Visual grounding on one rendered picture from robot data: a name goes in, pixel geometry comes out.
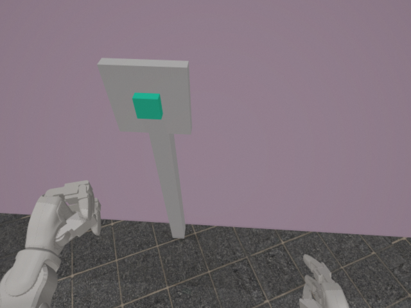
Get robot left hand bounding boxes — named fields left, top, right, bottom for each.
left=25, top=180, right=101, bottom=255

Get button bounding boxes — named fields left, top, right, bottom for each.
left=132, top=92, right=163, bottom=119

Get robot left forearm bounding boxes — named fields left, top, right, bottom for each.
left=0, top=248, right=61, bottom=308

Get robot right hand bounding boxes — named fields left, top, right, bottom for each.
left=299, top=254, right=349, bottom=308

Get panel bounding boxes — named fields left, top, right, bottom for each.
left=97, top=58, right=192, bottom=239

